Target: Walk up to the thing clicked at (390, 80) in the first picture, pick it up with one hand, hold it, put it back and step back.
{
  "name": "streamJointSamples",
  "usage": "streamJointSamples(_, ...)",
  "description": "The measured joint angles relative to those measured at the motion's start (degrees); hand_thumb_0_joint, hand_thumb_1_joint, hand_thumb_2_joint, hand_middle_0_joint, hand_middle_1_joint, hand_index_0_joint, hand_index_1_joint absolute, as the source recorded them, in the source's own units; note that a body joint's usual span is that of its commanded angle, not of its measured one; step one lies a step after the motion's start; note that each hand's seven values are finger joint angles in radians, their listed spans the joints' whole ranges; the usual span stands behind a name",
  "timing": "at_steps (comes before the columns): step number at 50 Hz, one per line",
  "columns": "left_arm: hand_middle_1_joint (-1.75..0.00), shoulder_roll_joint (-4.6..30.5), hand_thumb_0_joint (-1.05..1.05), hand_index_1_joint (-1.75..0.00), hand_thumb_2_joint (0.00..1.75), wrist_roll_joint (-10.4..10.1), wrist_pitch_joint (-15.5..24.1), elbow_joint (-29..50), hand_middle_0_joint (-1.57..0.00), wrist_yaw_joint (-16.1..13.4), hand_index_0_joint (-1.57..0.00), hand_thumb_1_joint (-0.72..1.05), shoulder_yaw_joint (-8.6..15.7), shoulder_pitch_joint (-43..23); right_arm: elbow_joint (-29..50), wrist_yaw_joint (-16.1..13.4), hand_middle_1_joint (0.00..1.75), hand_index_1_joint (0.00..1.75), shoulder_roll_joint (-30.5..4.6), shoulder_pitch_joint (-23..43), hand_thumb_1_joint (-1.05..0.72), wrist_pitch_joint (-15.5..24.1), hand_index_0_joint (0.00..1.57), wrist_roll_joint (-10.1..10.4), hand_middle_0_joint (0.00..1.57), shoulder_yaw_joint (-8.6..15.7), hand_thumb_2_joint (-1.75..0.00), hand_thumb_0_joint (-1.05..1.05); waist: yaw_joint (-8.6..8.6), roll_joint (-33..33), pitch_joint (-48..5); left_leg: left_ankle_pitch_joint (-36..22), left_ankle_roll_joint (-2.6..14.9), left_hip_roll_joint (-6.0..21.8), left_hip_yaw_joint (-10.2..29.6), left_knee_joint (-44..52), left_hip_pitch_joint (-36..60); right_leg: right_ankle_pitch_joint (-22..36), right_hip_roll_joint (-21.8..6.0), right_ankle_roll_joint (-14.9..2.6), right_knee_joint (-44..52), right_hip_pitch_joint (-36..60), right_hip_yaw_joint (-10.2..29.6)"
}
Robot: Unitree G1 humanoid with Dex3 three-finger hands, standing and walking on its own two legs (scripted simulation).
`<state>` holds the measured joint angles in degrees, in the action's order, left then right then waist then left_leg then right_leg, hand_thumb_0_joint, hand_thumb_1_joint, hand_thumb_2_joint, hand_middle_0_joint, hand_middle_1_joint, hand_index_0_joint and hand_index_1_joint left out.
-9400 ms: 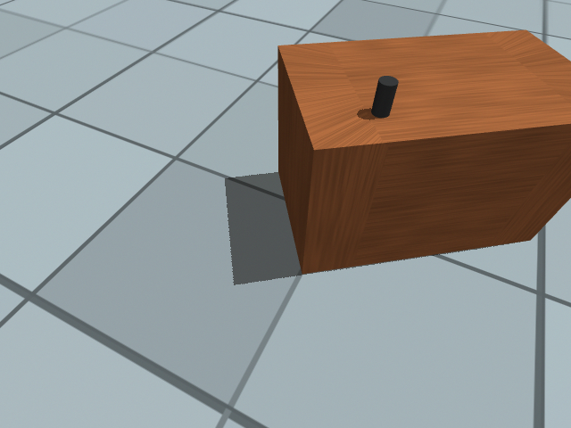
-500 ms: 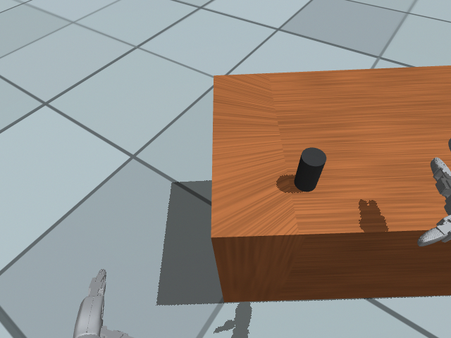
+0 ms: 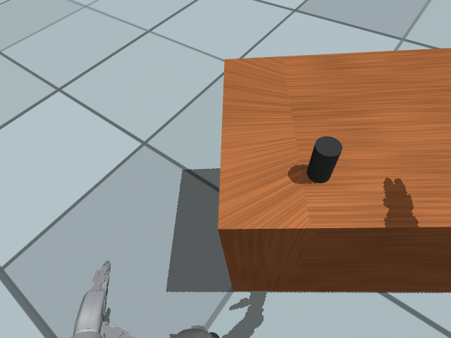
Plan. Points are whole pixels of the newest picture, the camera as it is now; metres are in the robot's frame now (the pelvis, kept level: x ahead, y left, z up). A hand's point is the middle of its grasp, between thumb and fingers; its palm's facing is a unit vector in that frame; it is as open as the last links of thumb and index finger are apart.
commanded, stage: go down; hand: right
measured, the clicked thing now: (323, 160) +0.49 -0.16 -0.04
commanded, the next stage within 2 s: approach in 1.36 s
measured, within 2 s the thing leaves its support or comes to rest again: neither
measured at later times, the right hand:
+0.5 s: hand out of the picture +0.41 -0.35 +0.09, palm faces +0.11 +0.99 +0.01, open 17.7 cm
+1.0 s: hand out of the picture +0.43 -0.35 +0.10, palm faces +0.10 +0.99 +0.01, open 17.8 cm
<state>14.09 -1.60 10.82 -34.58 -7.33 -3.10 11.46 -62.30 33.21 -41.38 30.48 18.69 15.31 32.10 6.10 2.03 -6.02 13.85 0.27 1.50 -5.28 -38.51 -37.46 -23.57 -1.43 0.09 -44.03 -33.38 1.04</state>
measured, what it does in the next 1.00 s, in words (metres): stands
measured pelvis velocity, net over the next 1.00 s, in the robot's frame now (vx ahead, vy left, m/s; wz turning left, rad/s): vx -0.01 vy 0.00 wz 0.01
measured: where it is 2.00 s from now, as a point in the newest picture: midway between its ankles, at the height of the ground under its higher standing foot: outside the picture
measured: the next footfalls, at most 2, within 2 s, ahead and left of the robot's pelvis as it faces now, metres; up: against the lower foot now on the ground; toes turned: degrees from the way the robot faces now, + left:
none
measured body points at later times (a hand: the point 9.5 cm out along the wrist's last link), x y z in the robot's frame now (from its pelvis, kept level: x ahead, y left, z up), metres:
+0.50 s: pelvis +0.00 +0.00 -0.01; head +0.08 -0.04 +0.43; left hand +0.15 +0.26 -0.07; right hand +0.40 -0.40 +0.09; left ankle +0.05 +0.12 -0.71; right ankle -0.03 -0.12 -0.71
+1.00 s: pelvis -0.01 +0.00 -0.02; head +0.08 -0.04 +0.42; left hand +0.14 +0.26 -0.06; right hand +0.42 -0.40 +0.10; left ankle +0.05 +0.12 -0.71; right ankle -0.03 -0.12 -0.71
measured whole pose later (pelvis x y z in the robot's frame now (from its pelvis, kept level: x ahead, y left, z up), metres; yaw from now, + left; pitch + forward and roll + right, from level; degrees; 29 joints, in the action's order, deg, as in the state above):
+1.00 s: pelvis -0.01 +0.00 -0.02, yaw +1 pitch +17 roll +3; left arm 15.4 -0.7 9.9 -23.6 -4.9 -4.7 14.9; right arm -70.4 33.5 -50.7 43.0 14.5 9.7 34.3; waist 9.9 2.2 -7.4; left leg 15.8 0.3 1.1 -5.2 -46.0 -47.3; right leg -26.6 -2.0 -0.1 -53.0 -43.6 1.2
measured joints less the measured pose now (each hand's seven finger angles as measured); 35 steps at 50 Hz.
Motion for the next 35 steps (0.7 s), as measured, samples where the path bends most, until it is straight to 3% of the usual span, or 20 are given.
streamJointSamples(35,-0.05,0.9,-0.01,-0.06,0.08,0.6,-0.9,7.7,-0.06,2.1,-0.04,-0.56,-1.2,2.5,-5.3,0.4,0.05,0.05,-6.6,8.3,0.61,-3.3,0.05,-3.9,0.05,2.2,-0.03,-0.02,2.55,0.1,-1.6,2.0,-0.13,-0.2,0.2,-6.2,-7.7,-2.9,-0.4,-0.21,-7.3,-7.9,0.1)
